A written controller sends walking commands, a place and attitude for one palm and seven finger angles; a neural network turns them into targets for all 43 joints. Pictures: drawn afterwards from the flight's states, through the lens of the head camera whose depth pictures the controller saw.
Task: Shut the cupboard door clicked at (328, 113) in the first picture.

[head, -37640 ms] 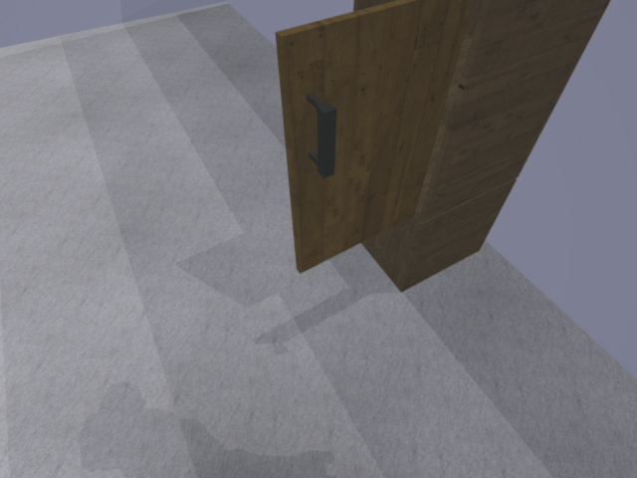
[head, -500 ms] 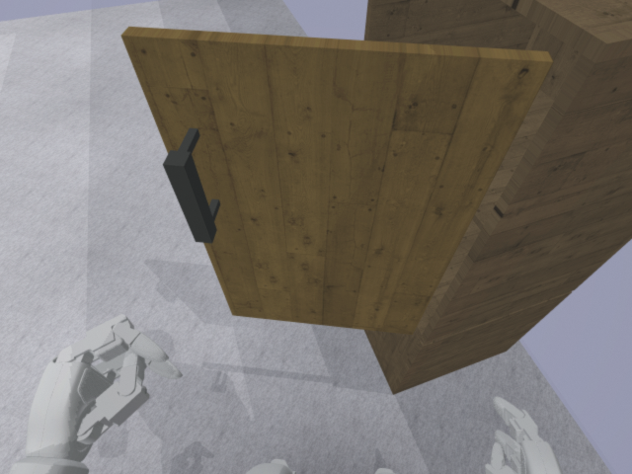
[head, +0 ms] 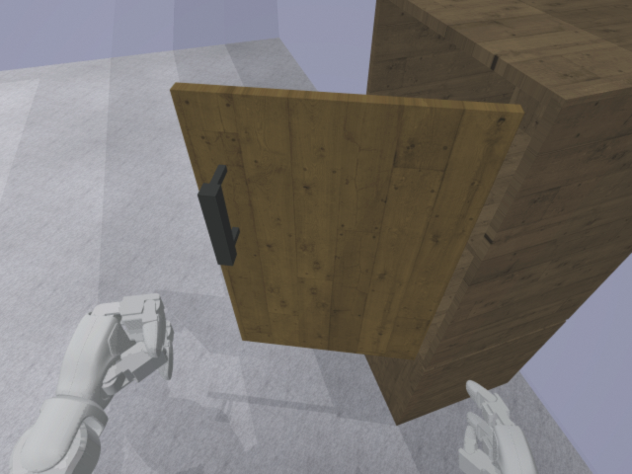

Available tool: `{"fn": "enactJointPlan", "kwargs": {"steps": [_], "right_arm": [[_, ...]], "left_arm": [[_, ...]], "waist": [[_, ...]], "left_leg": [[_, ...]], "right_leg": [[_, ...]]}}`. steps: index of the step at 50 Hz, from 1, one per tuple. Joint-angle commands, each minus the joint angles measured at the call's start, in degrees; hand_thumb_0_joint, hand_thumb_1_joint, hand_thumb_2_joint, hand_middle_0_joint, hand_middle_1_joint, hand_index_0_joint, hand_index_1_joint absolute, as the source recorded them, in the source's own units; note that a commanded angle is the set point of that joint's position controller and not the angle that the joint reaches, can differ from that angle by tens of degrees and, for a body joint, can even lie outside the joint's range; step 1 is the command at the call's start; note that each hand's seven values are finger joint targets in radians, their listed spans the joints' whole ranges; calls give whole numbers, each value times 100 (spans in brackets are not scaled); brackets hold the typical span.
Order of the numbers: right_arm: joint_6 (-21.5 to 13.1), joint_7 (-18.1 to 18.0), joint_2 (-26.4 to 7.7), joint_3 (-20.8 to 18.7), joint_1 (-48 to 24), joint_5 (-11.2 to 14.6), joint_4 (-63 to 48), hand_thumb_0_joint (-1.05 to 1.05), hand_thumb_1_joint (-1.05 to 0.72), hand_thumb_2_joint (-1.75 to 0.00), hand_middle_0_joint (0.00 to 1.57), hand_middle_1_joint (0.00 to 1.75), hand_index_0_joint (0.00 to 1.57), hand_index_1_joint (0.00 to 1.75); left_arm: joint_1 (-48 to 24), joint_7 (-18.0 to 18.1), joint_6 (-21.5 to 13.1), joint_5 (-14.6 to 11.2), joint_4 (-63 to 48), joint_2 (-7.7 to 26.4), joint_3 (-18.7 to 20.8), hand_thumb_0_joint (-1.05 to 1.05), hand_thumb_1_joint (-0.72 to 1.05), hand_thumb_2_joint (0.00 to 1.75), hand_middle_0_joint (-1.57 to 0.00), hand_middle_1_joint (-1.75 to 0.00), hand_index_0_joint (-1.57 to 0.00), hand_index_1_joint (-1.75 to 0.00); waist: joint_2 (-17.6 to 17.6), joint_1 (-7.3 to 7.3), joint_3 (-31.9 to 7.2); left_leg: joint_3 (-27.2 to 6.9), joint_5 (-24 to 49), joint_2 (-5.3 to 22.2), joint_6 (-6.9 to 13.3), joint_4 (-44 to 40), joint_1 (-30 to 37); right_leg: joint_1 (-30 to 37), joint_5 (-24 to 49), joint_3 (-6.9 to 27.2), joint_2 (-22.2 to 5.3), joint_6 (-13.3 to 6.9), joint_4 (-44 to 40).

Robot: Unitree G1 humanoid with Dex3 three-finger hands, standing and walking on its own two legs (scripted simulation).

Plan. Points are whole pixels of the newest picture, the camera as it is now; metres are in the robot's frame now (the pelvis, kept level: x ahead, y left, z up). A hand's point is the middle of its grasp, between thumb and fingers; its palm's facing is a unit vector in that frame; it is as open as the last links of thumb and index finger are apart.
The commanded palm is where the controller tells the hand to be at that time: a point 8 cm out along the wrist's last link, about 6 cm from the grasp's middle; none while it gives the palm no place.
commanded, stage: raise the hand and make a fist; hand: left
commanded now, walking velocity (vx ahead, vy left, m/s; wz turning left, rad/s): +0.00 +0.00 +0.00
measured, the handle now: (223, 216) +0.42 +0.17 +0.11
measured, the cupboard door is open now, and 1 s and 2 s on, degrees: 64 64 64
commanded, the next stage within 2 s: bring the fist close to the handle in 0.42 s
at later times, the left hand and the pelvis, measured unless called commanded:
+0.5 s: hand (160, 331) +0.24 +0.19 +0.11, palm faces +0.02 -1.00 -0.07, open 3.1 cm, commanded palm +0.21 +0.24 +0.11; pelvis +0.01 +0.00 +0.01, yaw +0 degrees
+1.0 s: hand (203, 310) +0.27 +0.15 +0.11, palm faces -0.02 -1.00 -0.05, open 3.1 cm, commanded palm +0.25 +0.21 +0.11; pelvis +0.01 -0.02 +0.01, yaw -1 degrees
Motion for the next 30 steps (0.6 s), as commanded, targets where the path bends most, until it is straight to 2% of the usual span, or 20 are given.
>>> {"fn": "enactJointPlan", "kwargs": {"steps": [1, 3, 4, 6, 8, 10, 12, 13, 15, 17, 18, 19, 21, 22, 23, 25, 26, 27, 29, 30], "right_arm": [[-424, -36, -705, -287, -544, 46, -722, 0, -90, -90, 20, 30, 20, 30], [-456, -21, -773, -318, -502, 73, -693, 0, -90, -90, 20, 30, 20, 30], [-465, -19, -787, -343, -475, 104, -684, 0, -90, -90, 20, 30, 20, 30], [-470, -24, -841, -387, -469, 131, -726, 0, -90, -90, 20, 30, 20, 30], [-449, -35, -865, -411, -505, 117, -759, 0, -90, -90, 20, 30, 20, 30], [-434, -40, -820, -405, -537, 72, -829, 0, -90, -90, 20, 30, 20, 30], [-454, -35, -761, -389, -560, 4, -831, 0, -90, -90, 20, 30, 20, 30], [-454, -36, -762, -374, -550, -39, -773, 0, -90, -90, 20, 30, 20, 30], [-488, 5, -678, -353, -511, -40, -698, 0, -90, -90, 20, 30, 20, 30], [-493, 41, -703, -355, -488, -24, -588, 0, -90, -90, 20, 30, 20, 30], [-482, 57, -754, -374, -459, -14, -555, 0, -90, -90, 20, 30, 20, 30], [-475, 64, -774, -392, -453, 13, -549, 0, -90, -90, 20, 30, 20, 30], [-457, 54, -819, -426, -445, 64, -585, 0, -90, -90, 20, 30, 20, 30], [-442, 37, -849, -435, -441, 89, -612, 0, -90, -90, 20, 30, 20, 30], [-420, 16, -876, -449, -446, 92, -629, 0, -90, -90, 20, 30, 20, 30], [-377, -21, -874, -447, -502, 91, -746, 0, -90, -90, 20, 30, 20, 30], [-376, -40, -858, -434, -545, 71, -775, 0, -90, -90, 20, 30, 20, 30], [-388, -48, -823, -419, -602, 48, -810, 0, -90, -90, 20, 30, 20, 30], [-408, -59, -775, -392, -615, -12, -755, 0, -90, -90, 20, 30, 20, 30], [-412, -57, -754, -375, -575, -30, -703, 0, -90, -90, 20, 30, 20, 30]], "left_arm": [[-1240, 103, -538, -211, -1308, 713, 727, 0, 90, 90, -130, -150, -130, -150], [-777, -95, -272, -240, -669, 379, 446, 0, 90, 90, -130, -150, -130, -150], [-608, -210, -109, -247, -476, 227, 278, 0, 90, 90, -130, -150, -130, -150], [-463, -381, 147, -229, -428, 240, 200, 0, 90, 90, -130, -150, -130, -150], [-505, -392, 271, -154, -592, 531, 397, 0, 90, 90, -130, -150, -130, -150], [-834, -261, 160, -78, -1135, 769, 615, 0, 90, 90, -130, -150, -130, -150], [-1202, -32, -159, -57, -1683, 1013, 896, 0, 90, 90, -130, -150, -130, -150], [-1322, 115, -333, -45, -1875, 1255, 1098, 0, 90, 90, -130, -150, -130, -150], [-1240, 250, -625, -72, -1825, 956, 1002, 0, 90, 90, -130, -150, -130, -150], [-1078, 246, -738, -99, -1482, 676, 790, 0, 90, 90, -130, -150, -130, -150], [-970, 188, -692, -66, -1258, 594, 675, 0, 90, 90, -130, -150, -130, -150], [-830, 103, -595, -61, -1019, 406, 486, 0, 90, 90, -130, -150, -130, -150], [-604, -121, -307, -80, -699, 255, 248, 0, 90, 90, -130, -150, -130, -150], [-564, -203, -164, -76, -644, 281, 203, 0, 90, 90, -130, -150, -130, -150], [-465, -264, -18, -54, -490, 351, 239, 0, 90, 90, -130, -150, -130, -150], [-638, -308, 115, -54, -771, 544, 364, 0, 90, 90, -130, -150, -130, -150], [-804, -266, 79, -62, -989, 666, 498, 0, 90, 90, -130, -150, -130, -150], [-1023, -196, -14, -60, -1319, 668, 513, 0, 90, 90, -130, -150, -130, -150], [-1549, 32, -258, -67, -1712, 895, 755, 0, 90, 90, -130, -150, -130, -150], [-1508, 126, -383, -70, -1593, 956, 900, 0, 90, 90, -130, -150, -130, -150]], "waist": [[427, -10, -605], [-62, -28, -453], [-131, -37, -341], [-312, -20, -347], [-387, 27, -397], [-190, 58, -680], [19, 88, -943], [93, 110, -936], [244, 87, -968], [423, 2, -727], [196, -48, -652], [194, -76, -509], [175, -77, -386], [91, -61, -380], [-242, -73, -283], [-273, -38, -417], [-358, -24, -525], [-191, -2, -717], [-198, -18, -934], [-154, -5, -936]], "left_leg": [[-672, 1454, 369, -453, -1076, 712], [-629, 1428, 354, -403, -1077, 580], [-588, 1464, 331, -398, -1068, 510], [-560, 1486, 305, -380, -1069, 452], [-510, 1592, 287, -335, -1044, 457], [-517, 1791, 289, -341, -1084, 659], [-547, 1977, 302, -378, -1091, 890], [-535, 2023, 308, -386, -1068, 894], [-530, 2151, 315, -443, -1060, 999], [-547, 2035, 327, -486, -1028, 977], [-537, 2003, 338, -451, -1007, 898], [-543, 1971, 337, -456, -1012, 848], [-520, 1718, 312, -435, -1039, 741], [-533, 1631, 306, -423, -1064, 681], [-521, 1593, 311, -366, -1051, 598], [-472, 1511, 269, -299, -1050, 561], [-491, 1516, 267, -296, -1077, 603], [-500, 1663, 267, -296, -1069, 736], [-506, 1791, 282, -285, -1027, 870], [-501, 1813, 288, -302, -1024, 870]], "right_leg": [[202, 922, 101, -29, -19, -612], [274, 1022, 128, -37, 4, -740], [287, 1133, 147, -51, 15, -778], [364, 1233, 165, -78, 38, -811], [507, 1345, 233, -105, 37, -848], [548, 1429, 183, -94, 40, -773], [560, 1430, 157, -81, 26, -696], [586, 1439, 189, -67, 7, -685], [522, 1455, 146, -49, -9, -628], [303, 1355, 115, -44, -5, -637], [323, 1380, 131, -42, 2, -665], [262, 1392, 122, -48, 10, -675], [232, 1312, 150, -76, 29, -766], [269, 1265, 155, -80, 28, -786], [321, 1303, 194, -78, 36, -847], [413, 1286, 242, -103, 65, -889], [473, 1252, 220, -106, 70, -872], [521, 1341, 211, -105, 64, -812], [567, 1411, 240, -91, 66, -768], [549, 1383, 226, -85, 60, -741]]}}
